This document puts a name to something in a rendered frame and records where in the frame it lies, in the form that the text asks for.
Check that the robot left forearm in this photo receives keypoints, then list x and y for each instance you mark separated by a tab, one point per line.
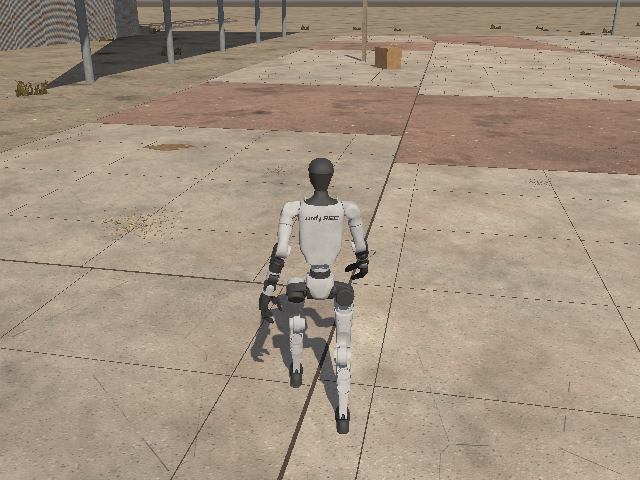
273	274

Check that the right robot hand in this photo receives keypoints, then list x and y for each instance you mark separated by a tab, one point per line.
361	274

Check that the left robot upper arm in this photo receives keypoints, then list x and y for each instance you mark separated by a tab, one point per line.
289	211

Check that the robot left thigh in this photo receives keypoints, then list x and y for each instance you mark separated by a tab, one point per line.
296	291

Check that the left robot shin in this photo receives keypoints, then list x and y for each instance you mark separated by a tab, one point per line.
296	345

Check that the robot right forearm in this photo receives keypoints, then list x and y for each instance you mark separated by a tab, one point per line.
362	257

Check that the right robot upper arm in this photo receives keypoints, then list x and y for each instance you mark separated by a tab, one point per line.
352	212

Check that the left robot hand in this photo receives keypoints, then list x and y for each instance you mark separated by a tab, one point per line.
263	306

